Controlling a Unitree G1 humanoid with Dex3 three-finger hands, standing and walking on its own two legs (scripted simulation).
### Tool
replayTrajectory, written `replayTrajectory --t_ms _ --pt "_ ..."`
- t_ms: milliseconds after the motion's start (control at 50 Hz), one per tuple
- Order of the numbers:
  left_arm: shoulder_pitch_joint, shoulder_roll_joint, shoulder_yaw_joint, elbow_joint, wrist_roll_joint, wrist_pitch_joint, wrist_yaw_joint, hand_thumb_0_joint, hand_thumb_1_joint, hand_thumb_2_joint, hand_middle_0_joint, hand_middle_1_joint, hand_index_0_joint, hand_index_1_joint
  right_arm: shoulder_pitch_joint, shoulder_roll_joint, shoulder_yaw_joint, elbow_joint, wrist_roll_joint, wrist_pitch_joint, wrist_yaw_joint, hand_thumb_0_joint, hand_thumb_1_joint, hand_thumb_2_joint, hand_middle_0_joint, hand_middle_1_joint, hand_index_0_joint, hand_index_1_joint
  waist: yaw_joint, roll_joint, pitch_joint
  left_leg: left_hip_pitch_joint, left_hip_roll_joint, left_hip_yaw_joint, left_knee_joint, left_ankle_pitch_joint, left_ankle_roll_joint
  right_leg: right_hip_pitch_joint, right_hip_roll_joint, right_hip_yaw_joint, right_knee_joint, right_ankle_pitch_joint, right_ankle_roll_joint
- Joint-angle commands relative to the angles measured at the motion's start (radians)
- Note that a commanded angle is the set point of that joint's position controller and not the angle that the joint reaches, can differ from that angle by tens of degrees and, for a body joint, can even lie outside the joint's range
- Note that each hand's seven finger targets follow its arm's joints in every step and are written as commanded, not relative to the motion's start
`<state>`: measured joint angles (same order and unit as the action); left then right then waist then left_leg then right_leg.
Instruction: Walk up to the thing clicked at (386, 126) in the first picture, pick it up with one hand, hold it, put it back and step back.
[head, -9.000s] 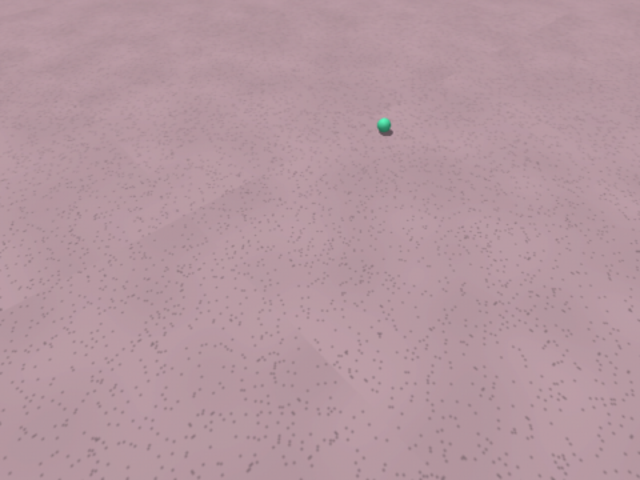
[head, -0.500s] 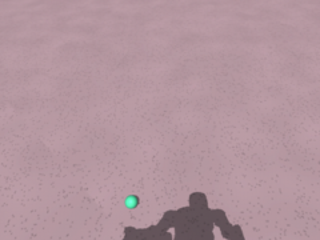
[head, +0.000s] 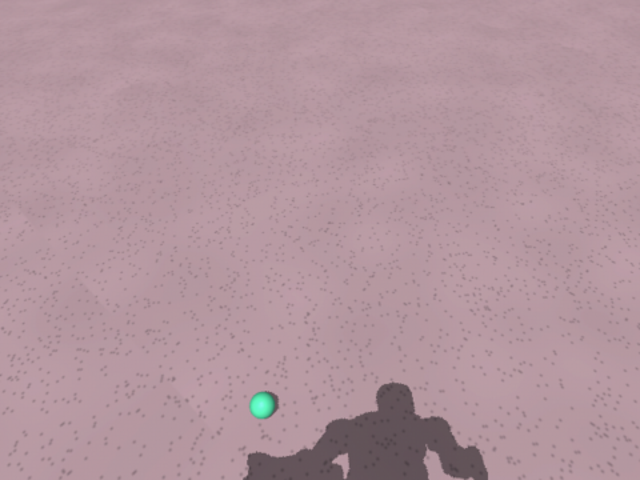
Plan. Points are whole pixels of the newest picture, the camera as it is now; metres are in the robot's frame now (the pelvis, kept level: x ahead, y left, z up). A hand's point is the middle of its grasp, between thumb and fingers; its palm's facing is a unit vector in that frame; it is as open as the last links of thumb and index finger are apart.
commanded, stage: stand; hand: left
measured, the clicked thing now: (262, 405) +0.47 +0.20 -0.74
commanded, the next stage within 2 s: walk up in 0.50 s
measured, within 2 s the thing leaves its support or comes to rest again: neither
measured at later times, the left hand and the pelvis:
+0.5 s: hand out of the picture +0.07 +0.26 -0.15, palm faces -0.01 -0.94 -0.34, open 7.4 cm; pelvis +0.00 +0.00 +0.00, yaw +0 degrees
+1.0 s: hand out of the picture +0.10 +0.20 -0.16, palm faces -0.01 -0.94 -0.35, open 7.4 cm; pelvis +0.05 -0.05 -0.01, yaw +0 degrees
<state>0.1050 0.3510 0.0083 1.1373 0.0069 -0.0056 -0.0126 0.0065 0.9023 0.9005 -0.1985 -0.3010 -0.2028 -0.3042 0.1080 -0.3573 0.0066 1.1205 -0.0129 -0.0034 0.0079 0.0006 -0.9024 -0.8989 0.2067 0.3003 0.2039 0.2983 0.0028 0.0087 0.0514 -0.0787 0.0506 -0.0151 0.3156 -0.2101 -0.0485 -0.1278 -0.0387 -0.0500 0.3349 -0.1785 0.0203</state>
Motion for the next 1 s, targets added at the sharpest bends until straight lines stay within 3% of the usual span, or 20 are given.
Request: replayTrajectory --t_ms 0,120,460,480,500,540,560,580,600,640,680,700,720,740,760,800,840,880,940,980 --pt "-0.033 0.214 0.038 -0.058 0.002 -0.025 0.019 0.000 0.900 0.900 -0.200 -0.300 -0.200 -0.300 -0.027 -0.213 -0.044 -0.054 0.001 -0.019 -0.015 0.000 -0.900 -0.900 0.200 0.300 0.200 0.300 0.000 0.001 -0.081 -0.036 0.088 -0.048 -0.038 0.180 0.054 0.062 -0.106 0.089 -0.042 0.198 -0.032" --pt "-0.030 0.215 0.040 -0.058 0.003 -0.022 0.018 0.000 0.900 0.900 -0.200 -0.300 -0.200 -0.300 -0.027 -0.209 -0.042 -0.057 0.002 -0.023 -0.017 0.000 -0.900 -0.900 0.200 0.300 0.200 0.300 0.003 0.008 -0.094 -0.028 0.093 -0.050 -0.041 0.229 0.055 0.077 -0.107 0.086 -0.021 0.231 -0.035" --pt "-0.024 0.212 0.037 -0.061 0.004 -0.024 0.018 0.000 0.900 0.900 -0.200 -0.300 -0.200 -0.300 -0.029 -0.208 -0.045 -0.062 0.004 -0.023 -0.016 0.000 -0.900 -0.900 0.200 0.300 0.200 0.300 0.003 -0.010 -0.080 -0.016 0.089 -0.049 -0.039 0.189 0.060 0.054 -0.107 0.086 -0.035 0.195 -0.034" --pt "-0.013 0.250 0.088 -0.108 0.020 -0.012 0.000 0.000 0.900 0.900 -0.200 -0.300 -0.200 -0.300 0.058 -0.252 -0.081 -0.083 -0.003 -0.036 -0.019 0.000 -0.900 -0.900 0.200 0.300 0.200 0.300 -0.010 -0.070 -0.100 -0.012 0.065 -0.047 -0.010 -0.003 0.099 0.048 -0.040 0.047 0.034 -0.026 -0.054" --pt "-0.019 0.237 0.090 -0.114 0.023 -0.003 -0.005 0.000 0.900 0.900 -0.200 -0.300 -0.200 -0.300 0.088 -0.267 -0.089 -0.075 -0.009 -0.038 -0.020 0.000 -0.900 -0.900 0.200 0.300 0.200 0.300 -0.017 -0.032 -0.063 0.005 0.089 -0.087 -0.032 -0.158 0.125 -0.052 -0.026 0.043 0.072 -0.194 -0.059" --pt "-0.035 0.208 0.100 -0.142 0.031 0.012 -0.018 0.000 0.900 0.900 -0.200 -0.300 -0.200 -0.300 0.123 -0.313 -0.121 -0.091 -0.016 -0.037 -0.025 0.000 -0.900 -0.900 0.200 0.300 0.200 0.300 -0.038 0.090 0.046 -0.024 0.208 -0.243 -0.123 -0.396 0.205 -0.235 0.012 0.000 0.253 -0.298 -0.049" --pt "-0.031 0.210 0.102 -0.167 0.035 0.017 -0.024 0.000 0.900 0.900 -0.200 -0.300 -0.200 -0.300 0.115 -0.328 -0.131 -0.117 -0.020 -0.041 -0.027 0.000 -0.900 -0.900 0.200 0.300 0.200 0.300 -0.038 0.123 0.105 -0.056 0.280 -0.310 -0.160 -0.386 0.258 -0.309 -0.007 0.037 0.363 -0.299 -0.046" --pt "-0.032 0.212 0.107 -0.188 0.033 0.019 -0.029 0.000 0.900 0.900 -0.200 -0.300 -0.200 -0.300 0.109 -0.332 -0.136 -0.138 -0.027 -0.048 -0.028 0.000 -0.900 -0.900 0.200 0.300 0.200 0.300 -0.035 0.133 0.119 -0.035 0.307 -0.331 -0.148 -0.294 0.285 -0.370 -0.027 0.079 0.434 -0.320 -0.047" --pt "-0.032 0.205 0.110 -0.205 0.027 0.016 -0.033 0.000 0.900 0.900 -0.200 -0.300 -0.200 -0.300 0.110 -0.335 -0.139 -0.155 -0.031 -0.054 -0.030 0.000 -0.900 -0.900 0.200 0.300 0.200 0.300 -0.026 0.151 0.118 -0.012 0.313 -0.312 -0.108 -0.169 0.287 -0.384 -0.058 0.113 0.407 -0.329 -0.054" --pt "0.035 0.192 0.106 -0.205 0.019 0.000 -0.037 0.000 0.900 0.900 -0.200 -0.300 -0.200 -0.300 0.061 -0.306 -0.135 -0.191 -0.031 -0.056 -0.028 0.000 -0.900 -0.900 0.200 0.300 0.200 0.300 0.016 0.166 0.041 0.018 0.255 -0.185 0.007 0.074 0.246 -0.274 -0.062 0.096 0.267 -0.260 -0.063" --pt "0.160 0.186 0.116 -0.155 0.026 -0.012 -0.028 0.000 0.900 0.900 -0.200 -0.300 -0.200 -0.300 0.013 -0.244 -0.114 -0.231 -0.014 -0.038 -0.020 0.000 -0.900 -0.900 0.200 0.300 0.200 0.300 0.073 0.120 -0.024 -0.133 0.126 -0.030 0.180 0.145 0.155 0.030 0.019 0.010 0.069 -0.052 -0.048" --pt "0.196 0.248 0.129 -0.150 0.036 -0.017 -0.018 0.000 0.900 0.900 -0.200 -0.300 -0.200 -0.300 0.033 -0.173 -0.093 -0.249 -0.002 -0.029 -0.020 0.000 -0.900 -0.900 0.200 0.300 0.200 0.300 0.078 -0.093 -0.016 -0.255 0.014 0.045 0.351 -0.017 0.093 0.104 -0.063 0.172 -0.050 -0.035 -0.049" --pt "0.195 0.356 0.148 -0.182 0.038 -0.020 -0.009 0.000 0.900 0.900 -0.200 -0.300 -0.200 -0.300 0.035 -0.135 -0.080 -0.278 0.004 -0.020 -0.028 0.000 -0.900 -0.900 0.200 0.300 0.200 0.300 0.087 -0.284 0.002 -0.401 -0.107 0.044 0.523 -0.388 0.059 0.086 -0.255 0.468 -0.165 -0.169 -0.128" --pt "0.161 0.380 0.152 -0.213 0.044 -0.019 -0.009 0.000 0.900 0.900 -0.200 -0.300 -0.200 -0.300 0.061 -0.195 -0.096 -0.255 0.000 -0.012 -0.036 0.000 -0.900 -0.900 0.200 0.300 0.200 0.300 0.077 -0.199 0.017 -0.359 -0.074 -0.059 0.636 -0.425 0.065 0.013 -0.332 0.541 -0.145 -0.181 -0.236" --pt "0.133 0.330 0.142 -0.239 0.031 -0.015 -0.007 0.000 0.900 0.900 -0.200 -0.300 -0.200 -0.300 0.098 -0.214 -0.097 -0.235 0.005 -0.012 -0.039 0.000 -0.900 -0.900 0.200 0.300 0.200 0.300 0.055 -0.137 0.036 -0.384 -0.053 -0.081 0.713 -0.382 0.076 0.033 -0.300 0.455 -0.104 -0.047 -0.257" --pt "0.087 0.252 0.115 -0.263 0.017 -0.022 0.008 0.000 0.900 0.900 -0.200 -0.300 -0.200 -0.300 0.156 -0.201 -0.093 -0.215 0.007 -0.018 -0.035 0.000 -0.900 -0.900 0.200 0.300 0.200 0.300 0.008 -0.109 0.021 -0.391 -0.013 -0.099 0.701 -0.292 0.072 0.053 -0.229 0.296 -0.051 0.147 -0.228" --pt "0.101 0.240 0.100 -0.270 0.015 -0.034 0.012 0.000 0.900 0.900 -0.200 -0.300 -0.200 -0.300 0.160 -0.193 -0.087 -0.216 0.004 -0.021 -0.026 0.000 -0.900 -0.900 0.200 0.300 0.200 0.300 0.009 -0.104 -0.005 -0.338 -0.010 -0.081 0.586 -0.266 0.058 0.050 -0.214 0.227 -0.021 0.309 -0.231" --pt "0.127 0.247 0.098 -0.268 0.014 -0.039 0.020 0.000 0.900 0.900 -0.200 -0.300 -0.200 -0.300 0.148 -0.180 -0.083 -0.222 -0.001 -0.016 -0.023 0.000 -0.900 -0.900 0.200 0.300 0.200 0.300 0.021 -0.113 -0.034 -0.308 0.000 -0.058 0.457 -0.237 0.051 0.088 -0.246 0.208 0.026 0.471 -0.243" --pt "0.096 0.251 0.088 -0.273 0.001 -0.034 0.028 0.000 0.900 0.900 -0.200 -0.300 -0.200 -0.300 0.132 -0.172 -0.087 -0.214 -0.005 -0.012 -0.021 0.000 -0.900 -0.900 0.200 0.300 0.200 0.300 0.006 -0.117 -0.056 -0.177 -0.016 -0.013 0.302 -0.138 0.065 0.014 -0.223 0.145 0.122 0.560 -0.206" --pt "0.041 0.245 0.079 -0.282 -0.014 -0.023 0.028 0.000 0.900 0.900 -0.200 -0.300 -0.200 -0.300 0.187 -0.173 -0.091 -0.192 -0.004 -0.016 -0.022 0.000 -0.900 -0.900 0.200 0.300 0.200 0.300 -0.039 -0.102 -0.087 -0.039 -0.024 0.000 0.116 0.132 0.084 -0.051 -0.192 0.120 0.195 0.461 -0.147"
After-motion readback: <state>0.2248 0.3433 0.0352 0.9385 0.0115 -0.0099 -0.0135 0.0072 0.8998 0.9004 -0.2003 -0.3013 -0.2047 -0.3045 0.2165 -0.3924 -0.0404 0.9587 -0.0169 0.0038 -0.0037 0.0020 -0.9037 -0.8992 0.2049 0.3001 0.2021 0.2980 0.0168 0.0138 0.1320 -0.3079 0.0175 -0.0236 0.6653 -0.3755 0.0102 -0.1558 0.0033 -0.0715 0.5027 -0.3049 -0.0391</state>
